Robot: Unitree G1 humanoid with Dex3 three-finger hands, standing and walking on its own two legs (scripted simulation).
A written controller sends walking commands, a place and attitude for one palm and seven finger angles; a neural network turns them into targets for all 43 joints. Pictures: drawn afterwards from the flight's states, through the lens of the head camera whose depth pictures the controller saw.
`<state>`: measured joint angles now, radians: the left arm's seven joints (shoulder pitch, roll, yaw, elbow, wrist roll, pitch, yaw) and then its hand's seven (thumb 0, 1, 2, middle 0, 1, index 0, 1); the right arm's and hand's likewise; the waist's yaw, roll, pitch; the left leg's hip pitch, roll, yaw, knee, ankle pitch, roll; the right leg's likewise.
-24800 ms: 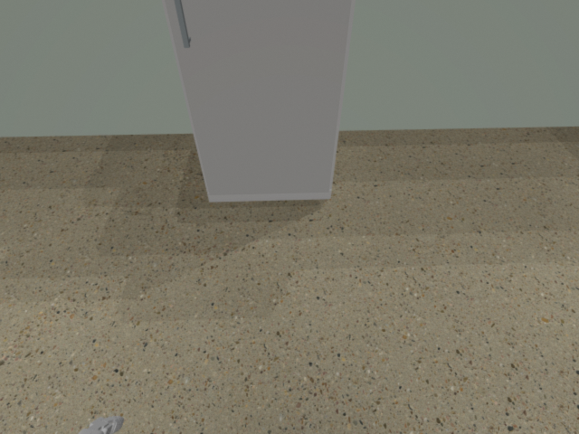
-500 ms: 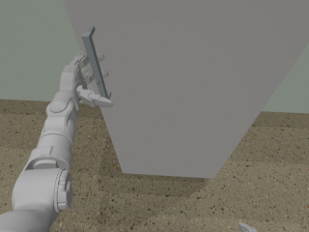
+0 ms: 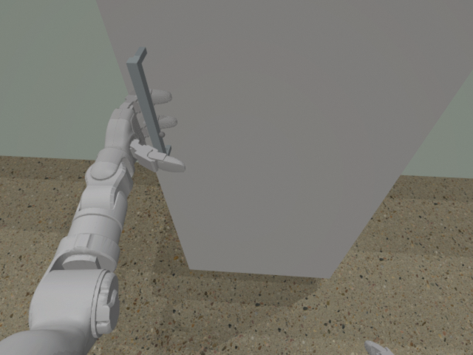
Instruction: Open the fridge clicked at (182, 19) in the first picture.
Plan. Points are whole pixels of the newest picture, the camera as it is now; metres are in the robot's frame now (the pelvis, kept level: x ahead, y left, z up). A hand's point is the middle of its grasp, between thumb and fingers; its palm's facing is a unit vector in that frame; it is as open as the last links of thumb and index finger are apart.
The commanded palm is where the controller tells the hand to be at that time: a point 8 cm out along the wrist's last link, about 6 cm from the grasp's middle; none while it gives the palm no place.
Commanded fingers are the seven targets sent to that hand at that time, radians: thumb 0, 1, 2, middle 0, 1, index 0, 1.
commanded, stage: slide the fingers in behind the handle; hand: left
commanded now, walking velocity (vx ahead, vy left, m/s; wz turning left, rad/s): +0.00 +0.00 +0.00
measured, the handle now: (154, 115) +0.50 +0.16 +0.14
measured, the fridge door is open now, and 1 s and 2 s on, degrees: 0 0 0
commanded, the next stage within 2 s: grip the handle and tug to test in 0.58 s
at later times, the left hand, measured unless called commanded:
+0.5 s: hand (161, 135) +0.43 +0.13 +0.15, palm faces -0.06 -1.00 -0.01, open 14.2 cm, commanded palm +0.41 +0.17 +0.15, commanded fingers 0.00 -0.50 0.30 -0.30 -1.20 -0.30 -1.20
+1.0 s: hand (160, 135) +0.44 +0.13 +0.15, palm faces -0.07 -1.00 +0.00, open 11.6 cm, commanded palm +0.41 +0.18 +0.15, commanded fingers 0.00 0.29 0.64 -0.38 -1.31 -0.38 -1.31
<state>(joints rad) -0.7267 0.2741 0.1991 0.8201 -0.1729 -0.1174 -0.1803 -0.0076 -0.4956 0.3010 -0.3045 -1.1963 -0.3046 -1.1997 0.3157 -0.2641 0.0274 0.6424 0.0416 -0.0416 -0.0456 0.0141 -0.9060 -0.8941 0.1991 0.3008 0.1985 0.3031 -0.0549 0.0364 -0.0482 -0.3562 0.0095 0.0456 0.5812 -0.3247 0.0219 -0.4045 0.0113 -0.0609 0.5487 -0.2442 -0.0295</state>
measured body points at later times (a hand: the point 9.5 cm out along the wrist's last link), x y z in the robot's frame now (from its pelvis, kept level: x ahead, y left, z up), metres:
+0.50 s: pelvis +0.00 +0.00 +0.00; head +0.02 -0.01 +0.45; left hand +0.43 +0.19 +0.15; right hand +0.10 -0.25 -0.12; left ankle -0.02 +0.10 -0.73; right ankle +0.02 -0.10 -0.73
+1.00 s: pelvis +0.00 +0.00 +0.00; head +0.02 +0.00 +0.45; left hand +0.43 +0.19 +0.15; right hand +0.10 -0.25 -0.11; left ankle -0.02 +0.10 -0.73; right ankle +0.02 -0.10 -0.73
